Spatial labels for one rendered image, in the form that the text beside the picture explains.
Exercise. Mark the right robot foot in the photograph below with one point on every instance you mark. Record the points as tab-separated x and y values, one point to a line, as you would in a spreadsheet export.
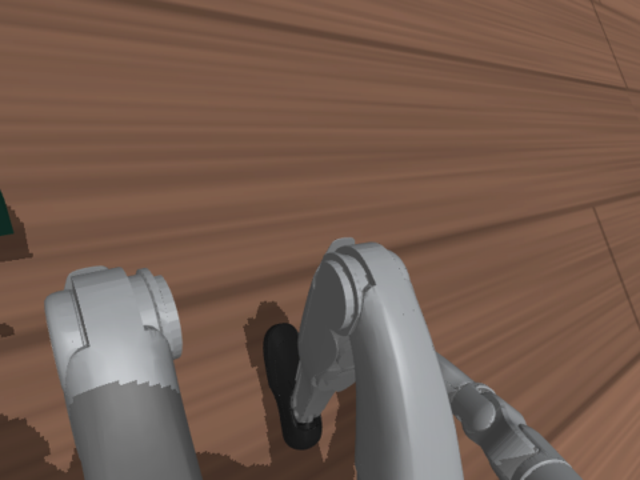
281	357

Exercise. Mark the right robot hand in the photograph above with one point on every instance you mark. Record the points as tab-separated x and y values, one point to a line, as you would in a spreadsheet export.
454	378

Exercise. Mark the carton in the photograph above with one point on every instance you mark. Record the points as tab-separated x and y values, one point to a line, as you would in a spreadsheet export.
5	223

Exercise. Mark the right robot arm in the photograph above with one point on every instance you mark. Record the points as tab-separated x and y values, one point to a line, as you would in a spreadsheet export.
515	451

